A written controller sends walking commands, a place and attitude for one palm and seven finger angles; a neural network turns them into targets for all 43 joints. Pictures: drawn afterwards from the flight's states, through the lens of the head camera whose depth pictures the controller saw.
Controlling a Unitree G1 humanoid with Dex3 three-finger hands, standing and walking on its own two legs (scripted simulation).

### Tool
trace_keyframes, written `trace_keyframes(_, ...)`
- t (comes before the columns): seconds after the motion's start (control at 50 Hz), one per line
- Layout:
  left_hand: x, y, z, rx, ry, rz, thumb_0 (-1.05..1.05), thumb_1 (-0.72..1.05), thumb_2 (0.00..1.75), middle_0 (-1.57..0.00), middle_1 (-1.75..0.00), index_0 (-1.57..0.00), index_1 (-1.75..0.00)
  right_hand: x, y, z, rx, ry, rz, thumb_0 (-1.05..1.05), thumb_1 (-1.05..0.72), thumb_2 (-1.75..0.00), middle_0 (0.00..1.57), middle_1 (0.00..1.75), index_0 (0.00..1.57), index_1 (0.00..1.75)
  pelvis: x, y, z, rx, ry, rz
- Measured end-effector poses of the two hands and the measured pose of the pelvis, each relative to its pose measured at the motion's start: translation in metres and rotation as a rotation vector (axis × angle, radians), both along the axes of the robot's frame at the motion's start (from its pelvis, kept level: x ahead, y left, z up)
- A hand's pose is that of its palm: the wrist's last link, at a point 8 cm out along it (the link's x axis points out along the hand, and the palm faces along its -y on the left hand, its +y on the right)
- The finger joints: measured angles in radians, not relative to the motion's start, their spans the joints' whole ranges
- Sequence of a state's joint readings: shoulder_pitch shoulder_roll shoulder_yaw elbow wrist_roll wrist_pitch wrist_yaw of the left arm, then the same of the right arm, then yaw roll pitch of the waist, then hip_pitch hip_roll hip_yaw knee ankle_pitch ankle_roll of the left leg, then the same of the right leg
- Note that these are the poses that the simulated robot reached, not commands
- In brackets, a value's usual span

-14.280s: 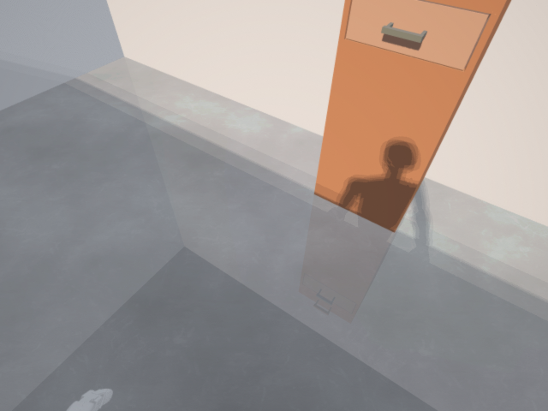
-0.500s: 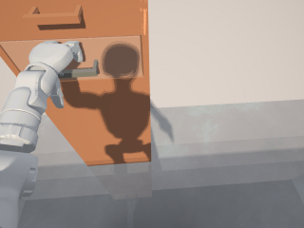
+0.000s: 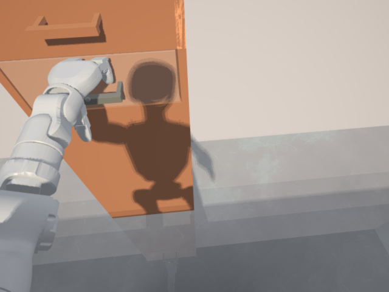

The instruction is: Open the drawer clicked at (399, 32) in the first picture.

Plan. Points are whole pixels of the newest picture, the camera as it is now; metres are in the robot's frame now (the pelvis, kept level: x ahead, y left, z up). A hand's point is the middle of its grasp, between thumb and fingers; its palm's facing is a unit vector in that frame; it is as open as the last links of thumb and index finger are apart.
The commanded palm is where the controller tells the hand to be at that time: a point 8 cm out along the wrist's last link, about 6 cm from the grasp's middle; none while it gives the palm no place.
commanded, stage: lower the fingers behind the handle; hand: left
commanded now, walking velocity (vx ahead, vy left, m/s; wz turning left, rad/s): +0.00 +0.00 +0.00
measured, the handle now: (96, 93) +0.54 +0.22 +0.10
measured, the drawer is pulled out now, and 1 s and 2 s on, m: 0.00 0.00 0.00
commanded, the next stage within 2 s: close the thumb around the handle in 1.46 s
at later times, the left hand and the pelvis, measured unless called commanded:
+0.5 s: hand (92, 106) +0.49 +0.22 +0.11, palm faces -0.04 -0.04 -1.00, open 13.8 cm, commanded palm +0.47 +0.24 +0.17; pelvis +0.01 +0.00 +0.00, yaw -1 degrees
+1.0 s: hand (94, 115) +0.49 +0.23 +0.08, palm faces -0.06 -0.02 -1.00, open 13.8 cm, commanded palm +0.47 +0.24 +0.13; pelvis +0.00 +0.00 -0.01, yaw -1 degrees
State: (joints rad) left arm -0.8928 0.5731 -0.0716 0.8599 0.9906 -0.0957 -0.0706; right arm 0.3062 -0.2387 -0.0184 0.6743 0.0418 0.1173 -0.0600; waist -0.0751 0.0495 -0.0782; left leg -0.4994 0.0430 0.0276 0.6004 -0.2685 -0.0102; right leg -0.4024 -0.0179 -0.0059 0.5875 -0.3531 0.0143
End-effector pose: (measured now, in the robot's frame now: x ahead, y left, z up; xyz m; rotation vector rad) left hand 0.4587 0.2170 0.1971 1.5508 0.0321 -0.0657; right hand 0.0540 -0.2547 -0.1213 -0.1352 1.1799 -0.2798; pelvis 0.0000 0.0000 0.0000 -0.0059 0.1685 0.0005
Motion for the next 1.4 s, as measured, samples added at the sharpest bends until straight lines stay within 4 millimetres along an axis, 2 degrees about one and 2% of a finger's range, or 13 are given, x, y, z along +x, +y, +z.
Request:
trace_keyframes(0.06, 0.003, 0.0, 0.0, -0.012, -0.059, -0.011, 0.0, -0.49, 0.3, -0.32, -1.2, -0.32, -1.21, -0.003, -0.005, 0.0, -0.013, 0.015, 0.008, 0.0, -0.91, -0.9, 0.2, 0.3, 0.2, 0.3, -0.001, 0.0, -0.002, -0.002, 0.014, 0.002)
trace_keyframes(0.12, 0.007, 0.008, -0.002, -0.014, -0.096, 0.046, 0.0, -0.49, 0.3, -0.32, -1.2, -0.32, -1.2, -0.007, -0.011, -0.002, -0.021, 0.035, 0.008, 0.0, -0.91, -0.9, 0.2, 0.3, 0.2, 0.3, -0.002, -0.001, -0.003, -0.003, 0.031, 0.001)
trace_keyframes(0.24, 0.012, 0.023, -0.01, 0.017, -0.064, 0.163, 0.0, -0.49, 0.3, -0.32, -1.2, -0.32, -1.2, -0.018, -0.02, -0.003, -0.026, 0.075, -0.016, 0.0, -0.91, -0.9, 0.2, 0.3, 0.2, 0.3, 0.002, -0.002, -0.004, -0.004, 0.05, -0.003)
trace_keyframes(0.34, 0.011, 0.015, -0.017, 0.001, -0.011, 0.122, 0.0, -0.49, 0.3, -0.32, -1.2, -0.32, -1.2, -0.023, -0.024, 0.0, -0.04, 0.088, -0.041, 0.0, -0.91, -0.9, 0.2, 0.3, 0.2, 0.3, 0.008, -0.003, -0.003, -0.004, 0.038, -0.005)
trace_keyframes(0.46, 0.011, 0.003, -0.028, -0.024, -0.01, 0.043, 0.0, -0.49, 0.3, -0.32, -1.2, -0.32, -1.2, -0.018, -0.024, 0.002, -0.05, 0.069, -0.051, 0.0, -0.91, -0.9, 0.2, 0.3, 0.2, 0.3, 0.008, -0.004, -0.004, -0.004, 0.033, -0.009)
trace_keyframes(0.6, 0.01, 0.014, -0.039, -0.006, -0.054, 0.079, 0.0, -0.49, 0.3, -0.32, -1.2, -0.32, -1.2, -0.014, -0.018, -0.005, -0.027, 0.064, -0.032, 0.0, -0.91, -0.9, 0.2, 0.3, 0.2, 0.3, 0.006, -0.003, -0.007, -0.004, 0.061, -0.012)
trace_keyframes(0.78, 0.012, 0.01, -0.046, -0.003, -0.037, 0.116, 0.0, -0.49, 0.3, -0.32, -1.2, -0.32, -1.2, -0.015, -0.015, -0.008, -0.012, 0.074, -0.036, 0.0, -0.91, -0.9, 0.2, 0.3, 0.2, 0.3, 0.007, -0.004, -0.008, -0.005, 0.067, -0.007)
trace_keyframes(1.04, 0.014, 0.01, -0.066, 0.0, -0.001, 0.082, 0.0, -0.49, 0.3, -0.31, -1.21, -0.32, -1.2, -0.035, -0.022, -0.005, -0.052, 0.114, -0.058, 0.0, -0.91, -0.9, 0.2, 0.3, 0.2, 0.3, 0.004, -0.003, -0.011, -0.007, 0.084, -0.014)
trace_keyframes(1.18, 0.013, 0.013, -0.068, -0.004, -0.048, 0.079, 0.0, -0.49, 0.3, -0.31, -1.21, -0.32, -1.2, -0.044, -0.021, -0.007, -0.053, 0.14, -0.068, 0.0, -0.91, -0.9, 0.2, 0.3, 0.2, 0.3, 0.004, -0.001, -0.013, -0.011, 0.096, -0.013)
trace_keyframes(1.4, 0.018, 0.01, -0.067, 0.0, -0.026, 0.107, 0.0, -0.49, 0.3, -0.33, -1.21, -0.32, -1.2, -0.046, -0.012, -0.008, -0.041, 0.124, -0.079, 0.0, -0.91, -0.9, 0.2, 0.3, 0.2, 0.3, 0.001, 0.001, -0.012, -0.012, 0.095, -0.015)
